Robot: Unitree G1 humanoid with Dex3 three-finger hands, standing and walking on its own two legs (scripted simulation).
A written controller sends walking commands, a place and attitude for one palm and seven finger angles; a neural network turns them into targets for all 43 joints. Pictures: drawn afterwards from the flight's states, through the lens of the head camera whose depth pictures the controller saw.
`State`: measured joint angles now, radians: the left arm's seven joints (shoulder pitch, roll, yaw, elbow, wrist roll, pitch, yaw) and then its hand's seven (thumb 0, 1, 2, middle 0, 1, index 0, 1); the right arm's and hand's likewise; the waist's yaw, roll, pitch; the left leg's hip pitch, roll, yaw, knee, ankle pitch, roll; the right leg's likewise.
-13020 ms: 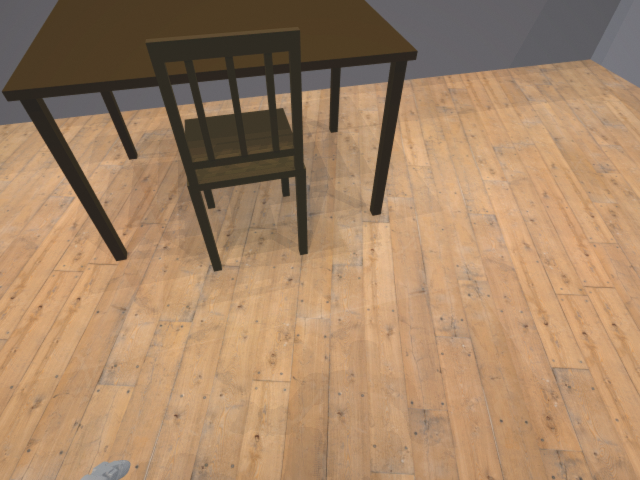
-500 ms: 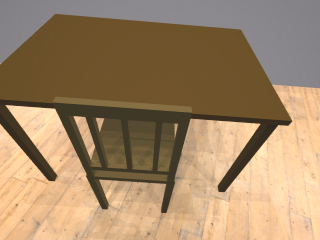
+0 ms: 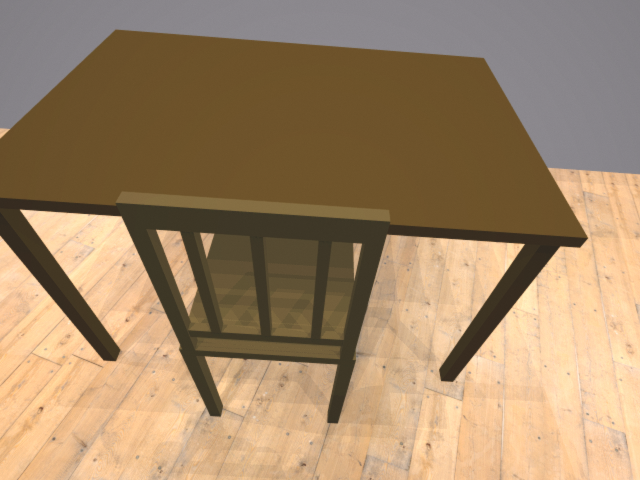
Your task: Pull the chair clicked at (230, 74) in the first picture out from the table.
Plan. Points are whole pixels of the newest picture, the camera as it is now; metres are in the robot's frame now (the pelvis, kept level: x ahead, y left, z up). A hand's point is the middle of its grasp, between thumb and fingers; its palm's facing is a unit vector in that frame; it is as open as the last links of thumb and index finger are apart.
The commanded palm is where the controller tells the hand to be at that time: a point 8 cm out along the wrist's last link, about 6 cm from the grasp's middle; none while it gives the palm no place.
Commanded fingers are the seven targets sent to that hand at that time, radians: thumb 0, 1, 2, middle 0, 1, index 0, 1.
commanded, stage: look again from close up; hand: left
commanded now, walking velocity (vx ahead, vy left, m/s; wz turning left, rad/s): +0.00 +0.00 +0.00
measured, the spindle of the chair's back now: (262, 289) +0.44 +0.13 -0.09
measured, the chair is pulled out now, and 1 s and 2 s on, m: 0.00 0.00 0.00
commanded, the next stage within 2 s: raise the hand toward the chair's back in 0.64 s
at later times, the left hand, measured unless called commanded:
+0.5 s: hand out of the picture -0.04 +0.16 -0.18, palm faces +0.03 -0.99 -0.15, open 7.3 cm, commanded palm none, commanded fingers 0.00 0.90 0.90 -0.20 -0.30 -0.20 -0.30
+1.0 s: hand (206, 395) +0.21 +0.15 +0.01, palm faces +0.14 -0.99 -0.03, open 7.9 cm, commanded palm +0.11 +0.21 -0.07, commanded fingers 0.00 0.57 0.76 -0.17 -0.25 -0.17 -0.25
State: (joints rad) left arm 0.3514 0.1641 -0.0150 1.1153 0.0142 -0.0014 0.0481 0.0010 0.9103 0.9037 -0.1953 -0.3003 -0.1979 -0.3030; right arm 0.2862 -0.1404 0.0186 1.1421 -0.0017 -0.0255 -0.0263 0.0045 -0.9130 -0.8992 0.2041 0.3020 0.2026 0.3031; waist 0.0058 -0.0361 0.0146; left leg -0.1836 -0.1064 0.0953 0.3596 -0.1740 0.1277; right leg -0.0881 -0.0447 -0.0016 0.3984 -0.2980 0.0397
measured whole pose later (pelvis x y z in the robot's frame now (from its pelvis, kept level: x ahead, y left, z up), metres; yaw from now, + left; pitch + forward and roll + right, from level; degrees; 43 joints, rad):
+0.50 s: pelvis +0.00 +0.00 +0.00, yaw +0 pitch -1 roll +0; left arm 0.35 0.15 -0.02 1.11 0.01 -0.01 0.05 0.00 0.91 0.90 -0.20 -0.30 -0.20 -0.30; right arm 0.29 -0.13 0.01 1.14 0.00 -0.03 -0.03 0.01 -0.92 -0.90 0.20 0.30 0.20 0.30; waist 0.00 -0.04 0.01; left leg -0.19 -0.10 0.09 0.36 -0.17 0.12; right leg -0.09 -0.04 -0.01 0.39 -0.29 0.04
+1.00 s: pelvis -0.03 -0.02 -0.04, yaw +3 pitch +5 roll +1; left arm 0.27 0.18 0.07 0.17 -0.20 -0.32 -0.02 0.01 0.82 0.85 -0.18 -0.28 -0.18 -0.28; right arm 0.27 -0.28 0.00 0.75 0.02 -0.26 -0.02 0.01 -0.91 -0.90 0.21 0.30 0.20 0.30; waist -0.07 0.01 -0.12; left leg -0.54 -0.11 0.07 0.76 -0.31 0.07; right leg -0.53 0.00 -0.05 0.82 -0.37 -0.04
